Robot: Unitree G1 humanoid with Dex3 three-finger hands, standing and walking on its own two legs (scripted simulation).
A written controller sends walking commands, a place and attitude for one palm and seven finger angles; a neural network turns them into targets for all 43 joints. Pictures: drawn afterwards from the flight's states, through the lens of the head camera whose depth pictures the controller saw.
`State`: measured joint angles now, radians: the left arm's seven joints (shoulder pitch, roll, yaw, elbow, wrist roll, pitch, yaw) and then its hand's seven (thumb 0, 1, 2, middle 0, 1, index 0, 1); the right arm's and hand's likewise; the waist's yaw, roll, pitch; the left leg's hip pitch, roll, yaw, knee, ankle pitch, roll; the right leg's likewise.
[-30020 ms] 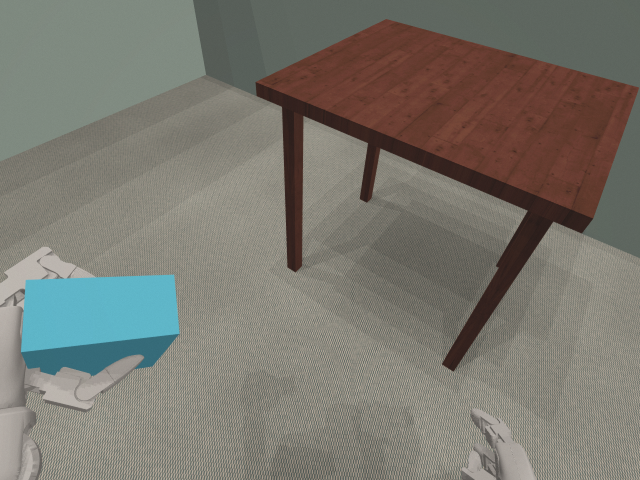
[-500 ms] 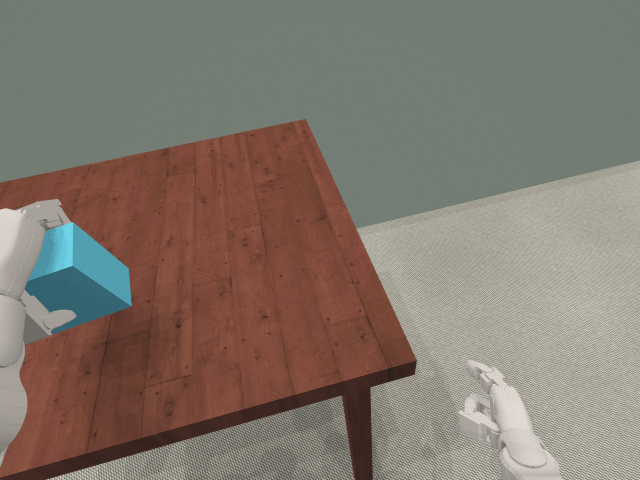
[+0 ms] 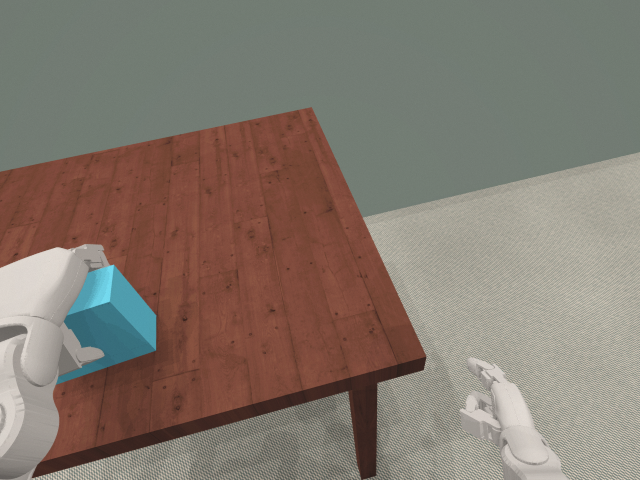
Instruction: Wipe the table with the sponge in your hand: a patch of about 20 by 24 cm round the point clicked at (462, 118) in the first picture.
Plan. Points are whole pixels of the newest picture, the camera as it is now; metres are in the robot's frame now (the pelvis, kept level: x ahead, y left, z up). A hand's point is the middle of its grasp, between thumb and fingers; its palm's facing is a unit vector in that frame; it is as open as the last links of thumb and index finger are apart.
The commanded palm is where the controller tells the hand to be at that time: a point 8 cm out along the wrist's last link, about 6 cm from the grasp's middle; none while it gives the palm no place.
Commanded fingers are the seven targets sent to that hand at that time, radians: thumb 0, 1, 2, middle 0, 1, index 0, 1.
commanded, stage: move the sponge above the wiping area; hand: left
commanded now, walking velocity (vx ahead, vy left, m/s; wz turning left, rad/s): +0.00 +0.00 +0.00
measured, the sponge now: (83, 336) +0.22 +0.32 +0.10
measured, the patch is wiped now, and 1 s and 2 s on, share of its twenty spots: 0.00 0.00 0.10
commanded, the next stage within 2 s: none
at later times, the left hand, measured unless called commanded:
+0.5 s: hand (84, 336) +0.21 +0.31 +0.11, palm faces -0.20 -0.04 -0.98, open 9.4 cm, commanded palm +0.20 +0.34 +0.20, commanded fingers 0.00 0.10 1.30 -1.20 -1.60 -1.20 -1.60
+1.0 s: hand (112, 331) +0.22 +0.28 +0.12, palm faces -0.03 +0.00 -1.00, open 9.3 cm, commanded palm +0.19 +0.34 +0.20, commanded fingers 0.00 0.10 1.30 -1.20 -1.60 -1.20 -1.60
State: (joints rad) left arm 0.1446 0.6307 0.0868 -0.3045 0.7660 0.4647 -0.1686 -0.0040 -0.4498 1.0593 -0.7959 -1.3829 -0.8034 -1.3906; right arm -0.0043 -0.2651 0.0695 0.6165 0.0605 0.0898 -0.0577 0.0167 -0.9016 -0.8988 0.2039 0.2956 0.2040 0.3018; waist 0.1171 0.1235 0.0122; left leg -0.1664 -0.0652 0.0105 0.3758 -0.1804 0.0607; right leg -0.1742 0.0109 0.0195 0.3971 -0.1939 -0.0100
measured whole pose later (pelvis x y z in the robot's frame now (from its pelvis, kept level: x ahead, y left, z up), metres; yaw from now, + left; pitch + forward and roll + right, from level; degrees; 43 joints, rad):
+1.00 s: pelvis +0.01 +0.00 +0.00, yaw +1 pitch -2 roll -1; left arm 0.23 0.69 0.05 -0.34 0.83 0.02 -0.10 0.00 -0.46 1.06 -0.81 -1.40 -0.82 -1.41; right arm 0.07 -0.24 0.03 0.65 0.02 0.02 -0.12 0.02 -0.90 -0.90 0.20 0.30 0.20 0.30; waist 0.15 0.08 0.03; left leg -0.16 -0.06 -0.01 0.42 -0.22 0.06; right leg -0.14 0.01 0.00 0.40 -0.22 -0.02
